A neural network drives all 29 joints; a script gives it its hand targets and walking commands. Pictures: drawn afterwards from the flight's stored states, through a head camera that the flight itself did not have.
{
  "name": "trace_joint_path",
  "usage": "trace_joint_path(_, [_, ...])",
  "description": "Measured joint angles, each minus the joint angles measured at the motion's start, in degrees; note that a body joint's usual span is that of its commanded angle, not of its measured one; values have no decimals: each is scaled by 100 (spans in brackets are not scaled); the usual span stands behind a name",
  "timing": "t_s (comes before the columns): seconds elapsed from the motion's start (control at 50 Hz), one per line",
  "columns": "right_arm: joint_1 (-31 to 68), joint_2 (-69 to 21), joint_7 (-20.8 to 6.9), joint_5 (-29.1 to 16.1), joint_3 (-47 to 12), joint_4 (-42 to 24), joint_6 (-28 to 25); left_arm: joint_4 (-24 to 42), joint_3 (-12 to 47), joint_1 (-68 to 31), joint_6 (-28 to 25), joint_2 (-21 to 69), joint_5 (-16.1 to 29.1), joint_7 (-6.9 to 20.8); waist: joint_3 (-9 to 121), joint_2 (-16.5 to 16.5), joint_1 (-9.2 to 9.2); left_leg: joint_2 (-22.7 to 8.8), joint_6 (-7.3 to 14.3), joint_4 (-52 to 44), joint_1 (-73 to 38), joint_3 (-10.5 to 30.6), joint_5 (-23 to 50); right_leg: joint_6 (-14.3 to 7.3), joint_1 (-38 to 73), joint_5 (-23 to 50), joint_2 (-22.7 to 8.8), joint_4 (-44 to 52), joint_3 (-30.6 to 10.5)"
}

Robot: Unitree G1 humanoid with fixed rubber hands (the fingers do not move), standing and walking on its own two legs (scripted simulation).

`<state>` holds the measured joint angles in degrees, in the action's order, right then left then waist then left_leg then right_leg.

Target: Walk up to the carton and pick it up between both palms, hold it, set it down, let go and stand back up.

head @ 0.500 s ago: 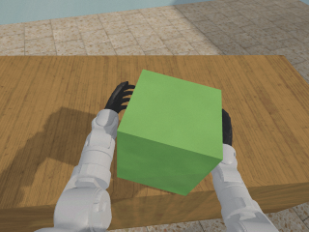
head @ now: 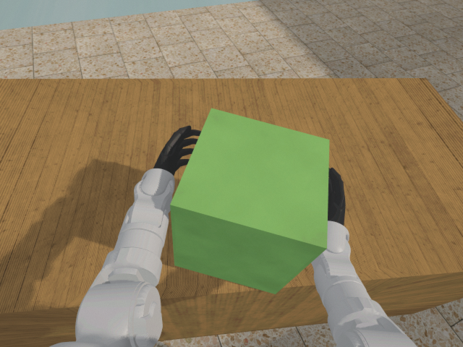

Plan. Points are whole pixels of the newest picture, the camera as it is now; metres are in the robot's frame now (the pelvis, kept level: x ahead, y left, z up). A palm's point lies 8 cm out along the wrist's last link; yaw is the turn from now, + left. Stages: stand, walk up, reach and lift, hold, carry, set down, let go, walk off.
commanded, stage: set down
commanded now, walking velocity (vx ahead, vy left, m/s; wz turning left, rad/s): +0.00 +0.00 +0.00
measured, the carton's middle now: (245, 207) +0.35 -0.03 +0.01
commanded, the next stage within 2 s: none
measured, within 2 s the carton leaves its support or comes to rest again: rests again in 0.36 s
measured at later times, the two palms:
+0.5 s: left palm (166, 168) +0.41 +0.12 +0.05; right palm (329, 214) +0.33 -0.18 +0.02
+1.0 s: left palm (163, 171) +0.41 +0.12 +0.04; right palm (325, 215) +0.33 -0.17 +0.02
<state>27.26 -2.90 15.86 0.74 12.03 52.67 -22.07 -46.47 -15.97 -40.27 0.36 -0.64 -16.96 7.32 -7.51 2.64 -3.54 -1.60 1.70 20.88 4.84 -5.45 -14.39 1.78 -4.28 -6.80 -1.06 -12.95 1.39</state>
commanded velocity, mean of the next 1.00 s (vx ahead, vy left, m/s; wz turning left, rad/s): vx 0.00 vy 0.00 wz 0.00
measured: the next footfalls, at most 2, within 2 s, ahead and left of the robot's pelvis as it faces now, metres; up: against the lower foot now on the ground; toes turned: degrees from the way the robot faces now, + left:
none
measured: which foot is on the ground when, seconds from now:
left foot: down 0.00-1.00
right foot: down 0.00-1.00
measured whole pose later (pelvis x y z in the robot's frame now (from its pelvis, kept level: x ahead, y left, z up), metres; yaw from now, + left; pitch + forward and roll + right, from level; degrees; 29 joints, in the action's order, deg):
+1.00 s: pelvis +0.00 +0.00 +0.00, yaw +0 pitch +0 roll -2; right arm 29.3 -4.8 15.0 4.3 17.2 58.5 -29.5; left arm -50.4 -16.0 -40.4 -4.5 -2.5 -17.0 8.0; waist -7.5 3.0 -3.5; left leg -1.3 1.7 20.9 6.4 -5.4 -14.3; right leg 1.8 -5.8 -6.8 -1.4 -12.9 1.4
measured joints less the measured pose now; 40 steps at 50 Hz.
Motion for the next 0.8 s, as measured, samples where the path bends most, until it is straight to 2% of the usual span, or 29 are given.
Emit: trace_joint_path(0.8, [191, -139, -18, 265, 353, 493, -599, -389, 0, -38, -412, -183, 0, 57, 0, 34, 0, 29, -1, 0, 135, 0, 0, 0, -133, 0, -29, 0, 0])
